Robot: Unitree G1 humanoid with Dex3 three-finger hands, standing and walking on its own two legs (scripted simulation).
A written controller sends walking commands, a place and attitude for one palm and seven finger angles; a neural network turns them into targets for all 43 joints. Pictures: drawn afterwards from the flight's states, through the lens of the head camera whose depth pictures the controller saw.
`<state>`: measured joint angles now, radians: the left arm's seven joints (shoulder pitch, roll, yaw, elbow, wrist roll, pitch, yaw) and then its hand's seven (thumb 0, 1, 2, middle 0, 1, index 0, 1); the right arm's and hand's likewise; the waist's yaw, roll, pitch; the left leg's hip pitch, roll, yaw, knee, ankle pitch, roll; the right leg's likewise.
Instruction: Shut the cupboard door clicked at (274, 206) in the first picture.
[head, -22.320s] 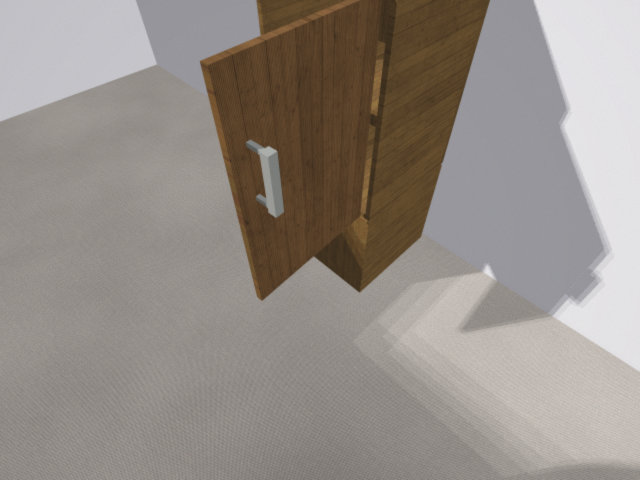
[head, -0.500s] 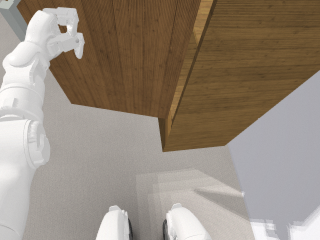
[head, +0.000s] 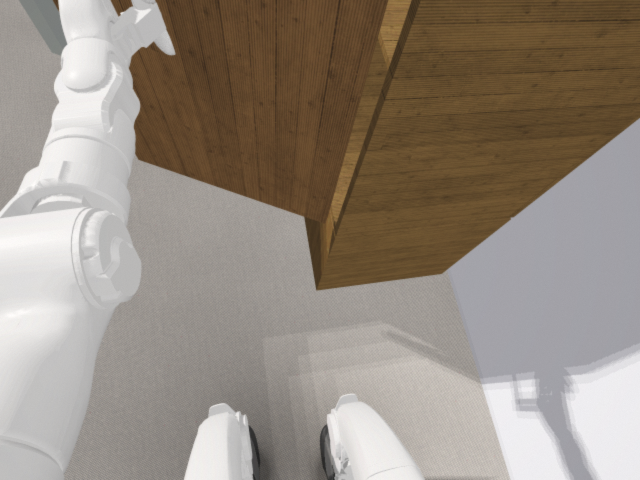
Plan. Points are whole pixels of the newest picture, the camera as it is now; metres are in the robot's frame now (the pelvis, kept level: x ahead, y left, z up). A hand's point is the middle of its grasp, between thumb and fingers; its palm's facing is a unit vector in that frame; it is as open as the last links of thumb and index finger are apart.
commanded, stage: pull the fist back off the door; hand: left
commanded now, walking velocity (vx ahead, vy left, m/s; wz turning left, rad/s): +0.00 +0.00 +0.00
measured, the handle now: out of the picture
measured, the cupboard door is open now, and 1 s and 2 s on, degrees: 62 62 62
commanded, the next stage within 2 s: draw the hand back to the body in 0.70 s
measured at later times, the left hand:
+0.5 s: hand (147, 74) +0.53 +0.11 +0.13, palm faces +0.10 -0.99 -0.04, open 3.1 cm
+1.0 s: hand (123, 100) +0.47 +0.12 +0.16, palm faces +0.11 -0.99 -0.04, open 3.1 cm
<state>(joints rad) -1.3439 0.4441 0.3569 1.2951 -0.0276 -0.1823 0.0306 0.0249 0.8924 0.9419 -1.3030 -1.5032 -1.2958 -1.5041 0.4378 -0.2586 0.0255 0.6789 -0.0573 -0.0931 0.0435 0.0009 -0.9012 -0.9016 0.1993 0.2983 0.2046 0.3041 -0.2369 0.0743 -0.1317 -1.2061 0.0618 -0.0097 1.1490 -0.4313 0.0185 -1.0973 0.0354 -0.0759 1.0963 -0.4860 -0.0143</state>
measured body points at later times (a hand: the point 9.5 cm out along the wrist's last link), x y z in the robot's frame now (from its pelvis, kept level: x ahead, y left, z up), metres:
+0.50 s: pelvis +0.03 -0.02 +0.05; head +0.13 -0.03 +0.48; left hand +0.52 +0.17 +0.13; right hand +0.01 -0.28 -0.07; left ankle +0.04 +0.11 -0.64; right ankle +0.01 -0.12 -0.64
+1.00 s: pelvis +0.02 -0.02 +0.05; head +0.08 -0.04 +0.50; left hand +0.46 +0.17 +0.16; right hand +0.08 -0.26 -0.08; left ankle +0.04 +0.11 -0.64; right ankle +0.01 -0.12 -0.64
